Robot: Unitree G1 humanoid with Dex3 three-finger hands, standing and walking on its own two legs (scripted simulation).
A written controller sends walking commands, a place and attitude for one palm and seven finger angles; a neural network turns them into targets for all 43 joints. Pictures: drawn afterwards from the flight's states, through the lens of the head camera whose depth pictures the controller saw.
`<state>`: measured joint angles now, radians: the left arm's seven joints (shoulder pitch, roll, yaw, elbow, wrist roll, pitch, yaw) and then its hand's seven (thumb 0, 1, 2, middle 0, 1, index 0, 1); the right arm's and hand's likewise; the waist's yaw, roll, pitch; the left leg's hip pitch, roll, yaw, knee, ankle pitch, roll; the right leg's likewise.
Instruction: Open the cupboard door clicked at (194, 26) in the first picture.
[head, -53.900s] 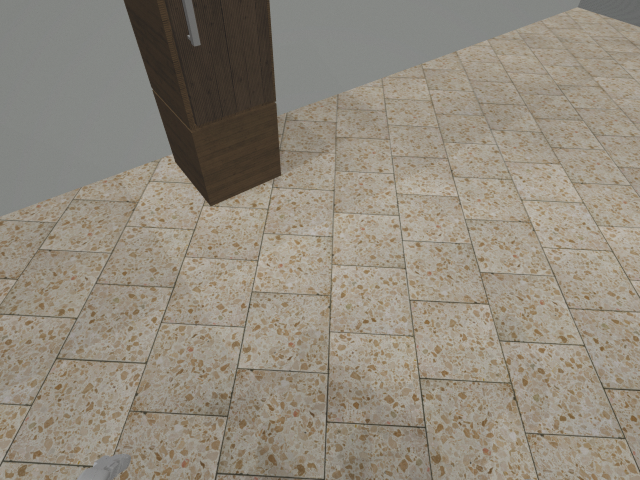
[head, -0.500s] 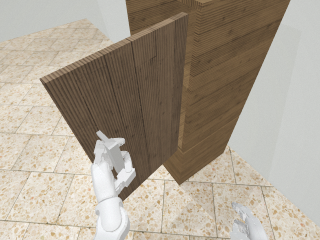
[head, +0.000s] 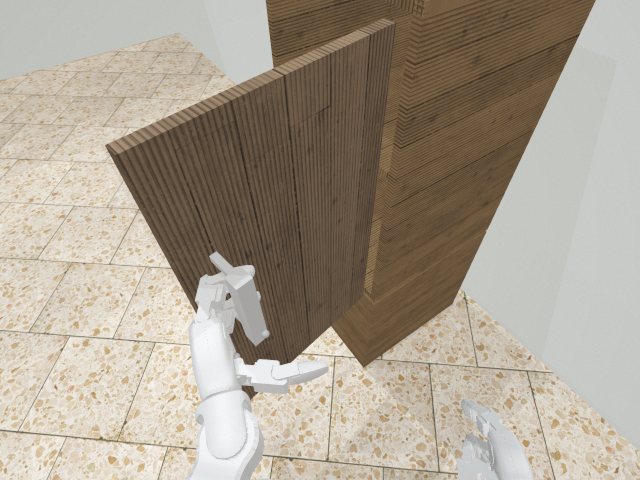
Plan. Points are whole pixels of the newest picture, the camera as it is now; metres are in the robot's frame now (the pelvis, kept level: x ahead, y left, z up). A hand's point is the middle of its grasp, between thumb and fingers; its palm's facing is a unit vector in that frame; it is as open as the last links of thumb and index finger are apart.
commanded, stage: open thumb and fingers to let go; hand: left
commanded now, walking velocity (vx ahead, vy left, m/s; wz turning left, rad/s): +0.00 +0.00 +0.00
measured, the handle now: (238, 299) +0.32 +0.12 +0.07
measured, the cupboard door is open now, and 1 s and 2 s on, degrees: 100 100 100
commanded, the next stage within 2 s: slide the hand sideways off the handle in 0.22 s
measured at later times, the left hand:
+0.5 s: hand (255, 359) +0.24 +0.09 +0.06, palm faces -0.12 -0.99 -0.09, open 16.2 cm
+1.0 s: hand (227, 400) +0.20 +0.11 +0.07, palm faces -0.07 -1.00 -0.01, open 16.4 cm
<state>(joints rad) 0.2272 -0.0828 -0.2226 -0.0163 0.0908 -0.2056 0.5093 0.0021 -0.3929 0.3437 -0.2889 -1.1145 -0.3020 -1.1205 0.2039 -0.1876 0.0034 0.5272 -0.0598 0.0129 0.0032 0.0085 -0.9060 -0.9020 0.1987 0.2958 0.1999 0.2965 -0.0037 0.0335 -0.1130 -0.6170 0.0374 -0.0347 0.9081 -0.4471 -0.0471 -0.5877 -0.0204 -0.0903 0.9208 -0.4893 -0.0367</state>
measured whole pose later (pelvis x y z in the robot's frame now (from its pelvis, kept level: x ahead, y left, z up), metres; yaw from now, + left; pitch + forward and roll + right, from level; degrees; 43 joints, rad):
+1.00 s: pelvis -0.01 +0.03 -0.01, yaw -1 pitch +9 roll -1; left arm 0.51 0.09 -0.20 -0.28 -0.03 -0.25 0.03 -0.01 -0.50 0.30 -0.14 -0.30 -0.14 -0.30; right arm 0.26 -0.20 0.03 0.38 0.00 -0.04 0.01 0.01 -0.90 -0.90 0.20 0.30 0.20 0.30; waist 0.00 0.04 -0.11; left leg -0.68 0.03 -0.01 1.01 -0.49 0.00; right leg -0.65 -0.03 -0.06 0.99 -0.50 0.00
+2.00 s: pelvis -0.01 +0.03 -0.01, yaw -1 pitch +7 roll -2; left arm 0.67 0.24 0.09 -0.45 -0.26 -0.17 -0.20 -0.01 -0.50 0.30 -0.15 -0.30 -0.15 -0.30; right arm 0.29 -0.21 0.02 0.43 0.06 -0.11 -0.07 0.01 -0.90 -0.90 0.20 0.30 0.20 0.30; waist 0.01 0.06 -0.14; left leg -0.64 0.04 -0.03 1.00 -0.48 -0.01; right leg -0.58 -0.02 -0.08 0.94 -0.48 0.00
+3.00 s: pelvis +0.02 +0.03 +0.05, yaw -2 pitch -3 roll +0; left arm 0.47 0.33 0.35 -0.39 -0.07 -0.05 0.12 0.01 0.82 0.87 -0.21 -0.30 -0.20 -0.30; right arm 0.18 -0.23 0.01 0.62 0.01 -0.10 -0.08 0.01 -0.90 -0.90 0.20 0.30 0.20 0.30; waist 0.07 0.06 0.02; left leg -0.11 0.03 0.02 0.44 -0.27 -0.01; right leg -0.08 -0.01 -0.04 0.40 -0.27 0.00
